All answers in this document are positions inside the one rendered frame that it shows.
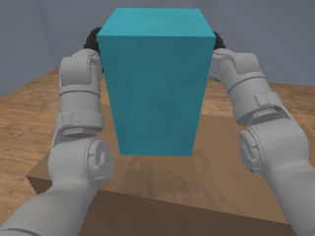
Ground right robot forearm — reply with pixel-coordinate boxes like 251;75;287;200
208;48;310;157

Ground robot right upper arm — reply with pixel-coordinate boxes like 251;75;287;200
238;117;315;236

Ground left robot forearm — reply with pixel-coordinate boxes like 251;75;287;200
48;48;104;177

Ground right robot hand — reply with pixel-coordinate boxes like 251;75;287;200
214;31;225;50

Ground robot left upper arm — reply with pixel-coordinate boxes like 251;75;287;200
0;137;115;236

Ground left robot hand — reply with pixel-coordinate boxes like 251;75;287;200
84;27;104;73

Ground carton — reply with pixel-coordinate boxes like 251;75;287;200
96;8;217;156

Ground pedestal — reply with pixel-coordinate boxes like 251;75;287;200
26;104;315;236

